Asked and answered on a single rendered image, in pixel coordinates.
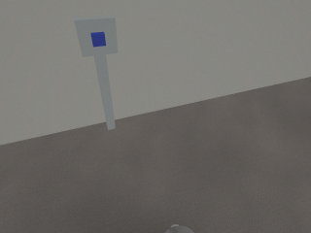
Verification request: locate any button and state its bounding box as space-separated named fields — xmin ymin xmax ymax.
xmin=90 ymin=31 xmax=106 ymax=48

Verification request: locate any panel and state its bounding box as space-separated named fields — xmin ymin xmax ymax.
xmin=73 ymin=15 xmax=119 ymax=130

